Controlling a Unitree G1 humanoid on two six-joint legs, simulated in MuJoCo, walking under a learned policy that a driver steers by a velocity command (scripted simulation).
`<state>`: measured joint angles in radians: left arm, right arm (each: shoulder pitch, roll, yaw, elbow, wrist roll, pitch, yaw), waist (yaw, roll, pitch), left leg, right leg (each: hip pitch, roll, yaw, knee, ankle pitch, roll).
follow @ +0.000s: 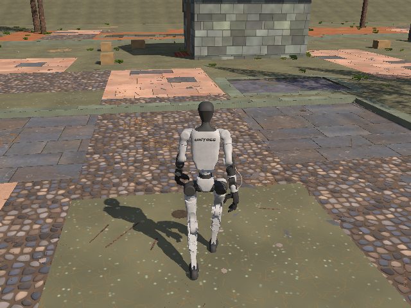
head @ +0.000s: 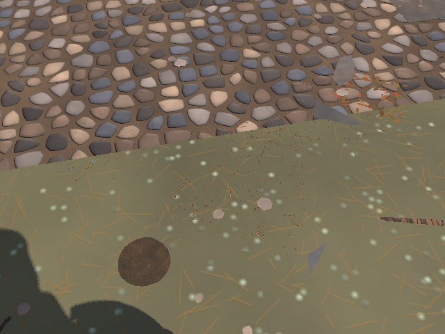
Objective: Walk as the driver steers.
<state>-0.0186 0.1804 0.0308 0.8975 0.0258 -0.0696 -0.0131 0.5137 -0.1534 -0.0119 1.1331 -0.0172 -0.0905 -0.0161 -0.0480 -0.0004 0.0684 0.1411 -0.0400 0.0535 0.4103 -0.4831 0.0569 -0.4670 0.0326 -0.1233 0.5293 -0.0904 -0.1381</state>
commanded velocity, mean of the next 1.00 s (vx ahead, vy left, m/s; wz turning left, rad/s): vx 0.49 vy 0.00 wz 0.00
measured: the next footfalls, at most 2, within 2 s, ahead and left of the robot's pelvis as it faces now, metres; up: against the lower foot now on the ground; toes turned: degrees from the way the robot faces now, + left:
left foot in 0.56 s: +0.48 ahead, +0.10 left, +0.00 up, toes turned +4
right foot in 1.10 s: +0.79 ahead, -0.08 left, +0.00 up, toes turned -5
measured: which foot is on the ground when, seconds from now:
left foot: down 0.00-0.00, up 0.02-0.54, down 0.56-1.00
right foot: down 0.00-0.58, up 0.60-1.00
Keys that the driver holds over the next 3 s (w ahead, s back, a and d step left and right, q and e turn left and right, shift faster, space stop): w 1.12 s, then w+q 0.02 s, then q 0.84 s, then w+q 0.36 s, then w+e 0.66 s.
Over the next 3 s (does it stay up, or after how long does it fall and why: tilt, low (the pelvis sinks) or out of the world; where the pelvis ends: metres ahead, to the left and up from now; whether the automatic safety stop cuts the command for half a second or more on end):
stays up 1.09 0.22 0.01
